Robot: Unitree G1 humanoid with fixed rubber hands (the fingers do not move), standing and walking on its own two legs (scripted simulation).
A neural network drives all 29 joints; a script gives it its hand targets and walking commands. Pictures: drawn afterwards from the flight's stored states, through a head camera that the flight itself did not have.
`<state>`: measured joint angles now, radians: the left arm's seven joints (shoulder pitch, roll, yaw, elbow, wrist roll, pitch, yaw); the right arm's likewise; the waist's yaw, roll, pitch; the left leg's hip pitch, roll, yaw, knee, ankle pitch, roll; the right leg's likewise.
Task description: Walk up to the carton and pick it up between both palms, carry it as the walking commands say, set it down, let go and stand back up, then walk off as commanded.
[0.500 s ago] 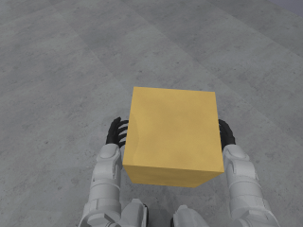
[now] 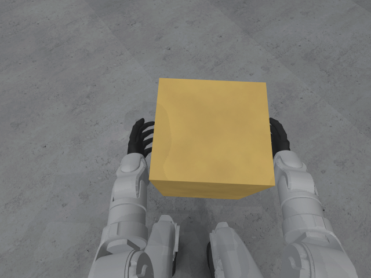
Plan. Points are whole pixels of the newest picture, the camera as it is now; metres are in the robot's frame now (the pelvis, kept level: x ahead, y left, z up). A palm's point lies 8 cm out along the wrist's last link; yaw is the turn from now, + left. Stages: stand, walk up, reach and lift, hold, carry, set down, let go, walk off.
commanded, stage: set down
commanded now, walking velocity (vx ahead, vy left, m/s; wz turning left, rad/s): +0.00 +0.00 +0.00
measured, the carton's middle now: (205, 149) +0.41 -0.02 -0.12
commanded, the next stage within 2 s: none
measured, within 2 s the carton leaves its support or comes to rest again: neither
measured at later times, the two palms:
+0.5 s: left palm (148, 151) +0.42 +0.13 -0.15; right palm (266, 151) +0.41 -0.19 -0.15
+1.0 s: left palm (156, 153) +0.44 +0.12 -0.24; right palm (258, 153) +0.44 -0.19 -0.24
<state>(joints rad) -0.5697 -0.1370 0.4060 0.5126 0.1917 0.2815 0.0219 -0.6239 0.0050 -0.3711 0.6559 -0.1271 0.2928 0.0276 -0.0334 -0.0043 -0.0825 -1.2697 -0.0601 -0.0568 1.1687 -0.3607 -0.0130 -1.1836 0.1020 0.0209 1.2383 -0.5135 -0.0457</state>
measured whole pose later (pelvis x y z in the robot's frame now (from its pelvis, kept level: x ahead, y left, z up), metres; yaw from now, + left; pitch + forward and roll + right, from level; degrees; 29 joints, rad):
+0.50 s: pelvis -0.01 +0.01 -0.07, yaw -1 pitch +37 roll +0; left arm -0.71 -0.09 0.38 0.57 0.12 0.24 0.09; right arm -0.77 -0.08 -0.32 0.74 -0.04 0.25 -0.01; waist -0.03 0.01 -0.14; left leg -1.65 -0.09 -0.06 1.44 -0.44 -0.02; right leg -1.56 0.12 0.02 1.51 -0.60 -0.03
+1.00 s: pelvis -0.03 +0.01 -0.15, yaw -1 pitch +41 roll -1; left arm -0.94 -0.05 0.42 0.62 0.10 0.27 0.13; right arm -1.01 -0.18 -0.31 0.82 -0.03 0.28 0.00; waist -0.03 0.03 -0.07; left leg -1.96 -0.11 -0.05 1.69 -0.44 -0.03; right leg -1.87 0.14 0.02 1.78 -0.62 -0.01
